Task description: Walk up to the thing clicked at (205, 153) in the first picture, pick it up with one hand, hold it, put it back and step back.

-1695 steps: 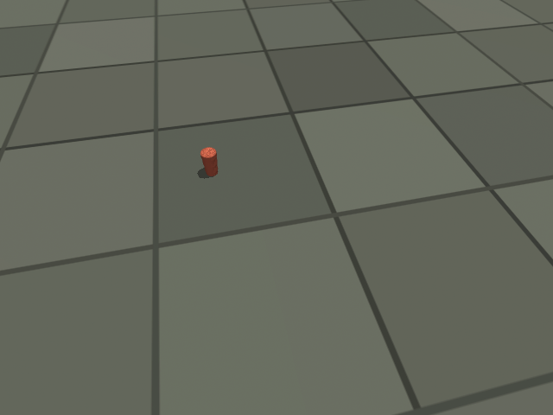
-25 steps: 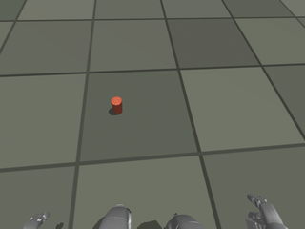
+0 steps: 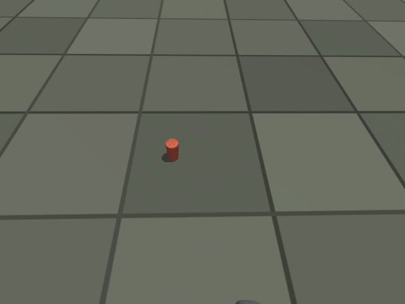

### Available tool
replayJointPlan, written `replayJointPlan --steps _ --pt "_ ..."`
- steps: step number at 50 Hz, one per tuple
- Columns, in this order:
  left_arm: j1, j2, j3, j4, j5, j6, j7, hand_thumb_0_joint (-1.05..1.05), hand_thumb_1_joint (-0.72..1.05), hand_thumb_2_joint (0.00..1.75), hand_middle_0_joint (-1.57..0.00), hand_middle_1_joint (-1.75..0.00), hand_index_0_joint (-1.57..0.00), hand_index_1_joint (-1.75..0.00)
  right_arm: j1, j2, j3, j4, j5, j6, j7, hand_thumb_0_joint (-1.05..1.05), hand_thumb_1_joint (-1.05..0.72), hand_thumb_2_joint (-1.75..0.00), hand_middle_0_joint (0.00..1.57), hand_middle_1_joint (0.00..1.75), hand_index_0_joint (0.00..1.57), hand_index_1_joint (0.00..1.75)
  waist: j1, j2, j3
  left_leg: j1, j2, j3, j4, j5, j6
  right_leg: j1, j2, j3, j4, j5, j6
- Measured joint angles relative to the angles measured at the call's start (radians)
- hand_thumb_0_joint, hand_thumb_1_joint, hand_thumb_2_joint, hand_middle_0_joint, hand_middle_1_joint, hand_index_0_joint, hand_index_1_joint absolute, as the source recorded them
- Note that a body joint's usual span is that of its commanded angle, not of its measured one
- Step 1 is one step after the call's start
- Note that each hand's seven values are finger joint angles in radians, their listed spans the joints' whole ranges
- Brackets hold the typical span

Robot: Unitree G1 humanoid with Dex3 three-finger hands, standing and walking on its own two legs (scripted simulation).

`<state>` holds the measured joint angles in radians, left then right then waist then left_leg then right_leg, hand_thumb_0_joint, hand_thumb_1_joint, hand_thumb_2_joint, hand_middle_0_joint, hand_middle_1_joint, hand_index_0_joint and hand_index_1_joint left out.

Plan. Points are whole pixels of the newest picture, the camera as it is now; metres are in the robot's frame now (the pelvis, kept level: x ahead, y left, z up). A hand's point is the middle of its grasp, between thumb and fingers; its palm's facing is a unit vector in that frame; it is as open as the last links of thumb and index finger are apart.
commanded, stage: step back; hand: left
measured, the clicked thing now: (172, 150) +1.03 +0.18 -0.69
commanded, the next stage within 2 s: stand in 0.74 s
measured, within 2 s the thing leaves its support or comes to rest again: neither
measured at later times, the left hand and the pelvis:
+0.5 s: hand out of the picture +0.10 +0.27 -0.15, palm faces +0.05 -0.94 -0.34, open 7.4 cm; pelvis +0.03 +0.01 +0.01, yaw +2 degrees
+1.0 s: hand out of the picture +0.11 +0.26 -0.14, palm faces +0.01 -0.94 -0.33, open 7.3 cm; pelvis +0.02 +0.01 +0.02, yaw +1 degrees
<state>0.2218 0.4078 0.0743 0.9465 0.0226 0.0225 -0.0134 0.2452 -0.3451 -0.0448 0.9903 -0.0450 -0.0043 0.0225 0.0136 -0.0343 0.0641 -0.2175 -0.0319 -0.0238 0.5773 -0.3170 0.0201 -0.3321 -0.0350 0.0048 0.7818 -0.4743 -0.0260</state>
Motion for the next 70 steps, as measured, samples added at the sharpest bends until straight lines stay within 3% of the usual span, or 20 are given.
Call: replayJointPlan --steps 3,5,8,11,14,16,19,23,38,51,70 --pt "-0.004 -0.007 -0.001 0.023 -0.001 -0.019 -0.005 0.00 0.91 0.89 -0.20 -0.30 -0.21 -0.30 -0.015 0.004 0.007 -0.001 0.004 -0.005 0.004 0.01 -0.90 -0.90 0.20 0.30 0.21 0.30 -0.005 0.008 -0.006 -0.004 0.018 -0.003 0.006 0.001 -0.019 0.053 0.009 -0.015 -0.133 0.065 0.000" --pt "-0.017 -0.023 -0.002 0.040 0.005 -0.029 -0.001 0.00 0.91 0.89 -0.20 -0.30 -0.21 -0.30 -0.030 -0.002 0.007 0.001 0.011 0.004 0.003 0.01 -0.90 -0.90 0.20 0.30 0.21 0.30 -0.007 0.038 0.001 -0.010 0.044 -0.020 0.036 -0.015 -0.032 0.085 0.032 -0.035 -0.198 0.193 0.009" --pt "-0.021 -0.041 -0.009 0.048 0.016 -0.042 -0.002 0.00 0.91 0.89 -0.20 -0.30 -0.21 -0.30 -0.039 -0.005 0.004 0.009 0.017 0.014 -0.003 0.01 -0.90 -0.90 0.20 0.30 0.21 0.30 0.001 0.049 -0.018 -0.051 0.025 -0.053 0.128 -0.134 -0.018 0.083 0.035 -0.050 -0.204 0.189 0.001" --pt "-0.030 -0.060 -0.015 0.048 0.018 -0.053 0.000 0.00 0.91 0.89 -0.21 -0.30 -0.21 -0.30 -0.044 -0.022 -0.002 0.013 0.019 0.006 -0.004 0.01 -0.91 -0.90 0.20 0.30 0.21 0.30 0.012 0.053 -0.015 -0.081 0.013 -0.050 0.181 -0.160 -0.012 0.092 0.020 -0.058 -0.221 0.190 0.004" --pt "-0.040 -0.064 -0.022 0.054 0.014 -0.051 -0.001 0.00 0.90 0.89 -0.21 -0.30 -0.21 -0.30 -0.047 -0.035 -0.007 0.021 0.018 -0.011 -0.005 0.01 -0.91 -0.90 0.20 0.30 0.21 0.30 0.013 0.051 -0.010 -0.052 0.028 -0.021 0.050 -0.092 -0.012 0.093 0.002 -0.067 -0.213 0.181 0.023" --pt "-0.048 -0.057 -0.025 0.060 0.008 -0.042 0.000 0.00 0.90 0.89 -0.21 -0.30 -0.21 -0.30 -0.057 -0.029 -0.014 0.033 0.010 -0.018 -0.010 0.01 -0.91 -0.90 0.20 0.30 0.21 0.30 0.014 0.029 0.000 -0.024 0.013 -0.005 -0.014 0.047 -0.017 0.090 -0.019 -0.056 -0.186 0.163 0.037" --pt "-0.058 -0.049 -0.029 0.080 -0.007 -0.030 0.002 0.00 0.90 0.89 -0.21 -0.30 -0.21 -0.30 -0.072 -0.017 -0.007 0.046 0.010 -0.021 -0.009 0.01 -0.91 -0.90 0.20 0.30 0.21 0.30 0.014 0.016 -0.003 -0.014 0.013 0.004 -0.019 0.029 -0.012 0.101 -0.012 -0.037 -0.202 0.159 0.029" --pt "-0.078 -0.039 -0.033 0.104 -0.010 -0.040 0.004 0.00 0.91 0.89 -0.20 -0.30 -0.21 -0.30 -0.103 0.003 0.009 0.061 0.019 -0.015 -0.009 0.01 -0.91 -0.90 0.20 0.30 0.21 0.30 0.009 0.018 -0.002 0.004 0.030 -0.001 -0.036 0.023 -0.017 0.140 0.007 -0.042 -0.269 0.188 0.041" --pt "-0.154 -0.042 -0.043 0.128 -0.010 -0.040 0.014 0.00 0.91 0.89 -0.20 -0.30 -0.21 -0.30 -0.203 0.020 0.016 0.086 0.029 -0.008 -0.014 0.01 -0.91 -0.90 0.20 0.30 0.21 0.30 0.004 0.029 -0.002 0.058 0.028 0.009 -0.105 0.048 -0.014 0.188 0.004 -0.032 -0.333 0.214 0.047" --pt "-0.152 -0.063 -0.067 0.182 -0.013 -0.038 0.006 0.00 0.91 0.89 -0.20 -0.30 -0.21 -0.30 -0.191 0.007 0.028 0.133 0.036 -0.012 -0.010 0.01 -0.91 -0.90 0.20 0.30 0.21 0.30 -0.006 0.027 0.009 0.129 0.028 0.013 -0.253 0.140 -0.023 0.244 0.005 -0.030 -0.451 0.291 0.044" --pt "-0.106 -0.053 -0.074 0.199 -0.011 -0.039 0.002 0.00 0.91 0.89 -0.20 -0.30 -0.21 -0.30 -0.127 -0.002 0.035 0.169 0.031 -0.006 -0.002 0.01 -0.91 -0.90 0.20 0.30 0.21 0.30 -0.014 0.037 -0.009 0.108 0.046 0.008 -0.265 0.171 -0.039 0.222 0.023 -0.035 -0.463 0.321 0.027"
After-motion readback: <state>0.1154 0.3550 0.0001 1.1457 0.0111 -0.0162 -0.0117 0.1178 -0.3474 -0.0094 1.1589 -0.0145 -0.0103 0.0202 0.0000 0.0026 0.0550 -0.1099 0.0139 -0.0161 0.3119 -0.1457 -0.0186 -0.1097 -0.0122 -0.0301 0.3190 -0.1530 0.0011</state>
